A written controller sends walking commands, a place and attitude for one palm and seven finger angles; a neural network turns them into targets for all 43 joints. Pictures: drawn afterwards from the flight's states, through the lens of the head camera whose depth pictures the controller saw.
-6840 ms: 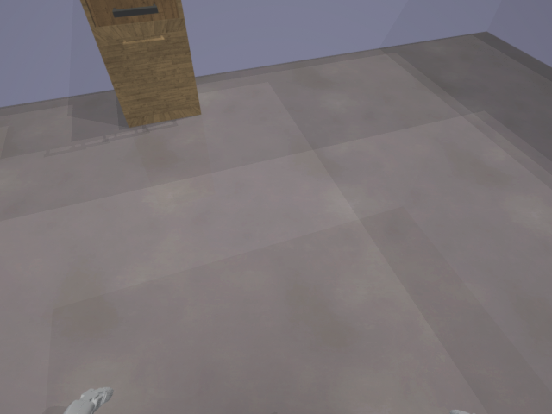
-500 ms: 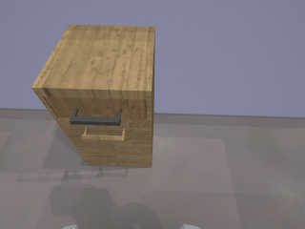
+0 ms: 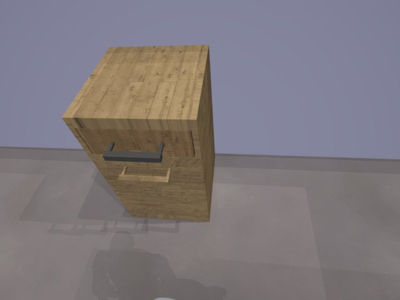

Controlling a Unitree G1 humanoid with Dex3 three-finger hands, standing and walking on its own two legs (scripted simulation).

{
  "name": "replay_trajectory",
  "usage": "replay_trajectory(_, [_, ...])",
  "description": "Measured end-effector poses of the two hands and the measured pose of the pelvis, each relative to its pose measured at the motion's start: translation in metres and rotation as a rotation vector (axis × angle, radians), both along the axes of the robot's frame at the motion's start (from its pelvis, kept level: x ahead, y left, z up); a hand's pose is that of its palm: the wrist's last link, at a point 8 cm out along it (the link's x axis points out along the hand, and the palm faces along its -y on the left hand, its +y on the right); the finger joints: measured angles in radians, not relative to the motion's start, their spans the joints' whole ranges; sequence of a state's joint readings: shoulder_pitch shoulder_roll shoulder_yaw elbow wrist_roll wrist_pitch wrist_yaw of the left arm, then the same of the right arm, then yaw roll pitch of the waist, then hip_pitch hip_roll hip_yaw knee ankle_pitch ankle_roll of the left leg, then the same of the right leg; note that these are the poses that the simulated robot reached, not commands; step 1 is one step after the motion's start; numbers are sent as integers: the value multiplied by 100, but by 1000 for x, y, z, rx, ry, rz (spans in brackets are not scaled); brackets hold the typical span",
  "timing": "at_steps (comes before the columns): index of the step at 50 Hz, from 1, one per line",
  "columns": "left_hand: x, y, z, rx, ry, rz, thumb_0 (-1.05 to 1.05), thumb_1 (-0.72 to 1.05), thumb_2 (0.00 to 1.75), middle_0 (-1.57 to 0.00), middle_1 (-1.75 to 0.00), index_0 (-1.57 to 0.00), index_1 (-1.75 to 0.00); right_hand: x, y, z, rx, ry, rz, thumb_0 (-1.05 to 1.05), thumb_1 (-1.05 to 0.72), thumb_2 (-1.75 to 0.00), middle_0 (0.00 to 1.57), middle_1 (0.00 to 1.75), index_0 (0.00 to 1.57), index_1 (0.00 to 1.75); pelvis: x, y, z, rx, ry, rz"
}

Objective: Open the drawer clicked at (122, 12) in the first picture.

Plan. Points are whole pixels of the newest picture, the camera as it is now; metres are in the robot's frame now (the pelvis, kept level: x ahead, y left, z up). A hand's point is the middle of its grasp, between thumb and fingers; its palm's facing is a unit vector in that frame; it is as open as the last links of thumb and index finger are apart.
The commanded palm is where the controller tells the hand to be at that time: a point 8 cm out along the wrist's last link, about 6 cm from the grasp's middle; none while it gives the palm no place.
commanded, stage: come to a stop and stand still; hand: left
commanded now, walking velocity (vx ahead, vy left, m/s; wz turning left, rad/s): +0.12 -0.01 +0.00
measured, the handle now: (134, 151) +0.56 +0.30 -0.14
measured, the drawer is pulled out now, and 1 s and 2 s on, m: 0.00 0.00 0.00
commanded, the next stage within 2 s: look again from close up in 0.82 s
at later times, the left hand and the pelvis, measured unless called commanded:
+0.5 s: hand out of the picture +0.03 +0.21 -0.19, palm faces +0.01 -0.98 -0.20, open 7.3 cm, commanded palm none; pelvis +0.02 +0.03 -0.01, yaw -2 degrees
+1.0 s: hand out of the picture +0.03 +0.19 -0.18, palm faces +0.03 -0.98 -0.22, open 7.3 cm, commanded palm none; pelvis +0.02 +0.02 -0.01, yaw -1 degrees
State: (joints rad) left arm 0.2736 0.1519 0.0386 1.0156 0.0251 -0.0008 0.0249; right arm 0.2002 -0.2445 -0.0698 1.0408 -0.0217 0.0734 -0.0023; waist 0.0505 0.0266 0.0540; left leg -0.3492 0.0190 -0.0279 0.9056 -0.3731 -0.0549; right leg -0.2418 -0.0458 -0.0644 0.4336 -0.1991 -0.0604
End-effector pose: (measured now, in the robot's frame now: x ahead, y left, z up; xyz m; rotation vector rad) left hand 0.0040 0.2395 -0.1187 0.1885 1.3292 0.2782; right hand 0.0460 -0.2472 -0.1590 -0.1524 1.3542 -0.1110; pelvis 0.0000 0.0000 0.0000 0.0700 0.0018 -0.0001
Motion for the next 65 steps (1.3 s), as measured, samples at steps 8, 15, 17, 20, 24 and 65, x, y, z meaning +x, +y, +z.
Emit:
replay_trajectory(8, [-50,26,-19,-62,102,35,0,91,90,-21,-30,-20,-30,10,32,15,-34,-105,24,0,-91,-89,20,29,20,30,-9,27,-3,-41,3,-13])
replay_trajectory(15, [-40,39,-37,-122,119,1,1,91,90,-20,-30,-20,-30,-27,67,20,-55,-50,-17,0,-92,-89,20,29,20,30,-2,44,-5,-63,3,-10])
replay_trajectory(17, [-30,37,-37,-132,108,-9,1,91,90,-20,-30,-20,-30,-40,70,19,-52,-7,-30,0,-93,-89,20,29,20,30,2,45,-4,-60,7,-11])
replay_trajectory(20, [-11,31,-37,-136,94,-30,0,91,90,-20,-29,-20,-30,-55,74,15,-37,53,-52,0,-93,-89,20,29,20,30,9,43,-5,-48,13,-17])
replay_trajectory(24, [15,21,-38,-110,80,-61,1,92,90,-20,-30,-20,-30,-69,75,2,0,117,-88,0,-92,-89,20,29,20,30,17,34,-11,-28,16,-26])
replay_trajectory(65, [-9,32,-38,-121,53,-64,0,91,90,-20,-30,-20,-30,-31,79,4,-20,-31,-9,1,-94,-89,20,29,20,30,6,55,-12,-70,-24,-15])
